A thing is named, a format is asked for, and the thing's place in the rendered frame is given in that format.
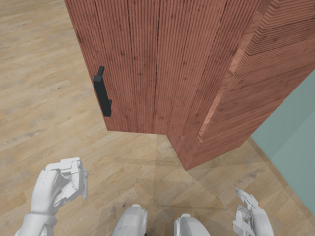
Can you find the cupboard door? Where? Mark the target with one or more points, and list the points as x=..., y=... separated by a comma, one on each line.
x=164, y=60

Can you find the handle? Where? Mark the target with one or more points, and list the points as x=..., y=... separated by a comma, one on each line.
x=101, y=92

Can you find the left robot forearm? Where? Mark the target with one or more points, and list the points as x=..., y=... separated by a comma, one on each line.
x=37, y=224

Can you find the robot right hand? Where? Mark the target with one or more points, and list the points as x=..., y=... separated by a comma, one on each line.
x=256, y=221

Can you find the robot left thigh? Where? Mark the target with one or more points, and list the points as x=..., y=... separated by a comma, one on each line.
x=133, y=222

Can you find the robot thigh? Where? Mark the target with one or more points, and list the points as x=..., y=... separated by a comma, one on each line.
x=133, y=222
x=189, y=226

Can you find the robot right thigh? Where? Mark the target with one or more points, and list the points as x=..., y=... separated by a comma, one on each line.
x=189, y=226

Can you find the robot left hand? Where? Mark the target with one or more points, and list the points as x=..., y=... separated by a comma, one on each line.
x=67, y=176

